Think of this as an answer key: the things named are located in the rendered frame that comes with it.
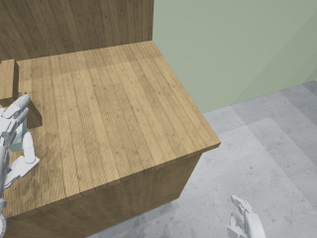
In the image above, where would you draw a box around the robot left hand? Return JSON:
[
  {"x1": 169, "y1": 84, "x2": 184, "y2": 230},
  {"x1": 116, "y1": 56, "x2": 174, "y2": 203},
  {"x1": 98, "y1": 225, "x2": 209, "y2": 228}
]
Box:
[{"x1": 0, "y1": 94, "x2": 40, "y2": 198}]

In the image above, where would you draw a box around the robot right hand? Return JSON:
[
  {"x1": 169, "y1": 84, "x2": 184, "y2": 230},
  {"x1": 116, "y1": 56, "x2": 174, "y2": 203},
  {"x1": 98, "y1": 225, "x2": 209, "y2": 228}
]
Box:
[{"x1": 228, "y1": 194, "x2": 267, "y2": 238}]

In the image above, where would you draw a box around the counter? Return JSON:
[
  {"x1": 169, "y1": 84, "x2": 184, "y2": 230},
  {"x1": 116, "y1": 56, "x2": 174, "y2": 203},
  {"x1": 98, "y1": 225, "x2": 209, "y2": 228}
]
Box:
[{"x1": 0, "y1": 0, "x2": 222, "y2": 238}]

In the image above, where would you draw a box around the tap lever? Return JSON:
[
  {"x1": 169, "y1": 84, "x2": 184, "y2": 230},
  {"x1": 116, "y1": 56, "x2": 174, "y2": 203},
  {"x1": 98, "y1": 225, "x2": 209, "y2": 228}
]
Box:
[{"x1": 6, "y1": 97, "x2": 27, "y2": 153}]

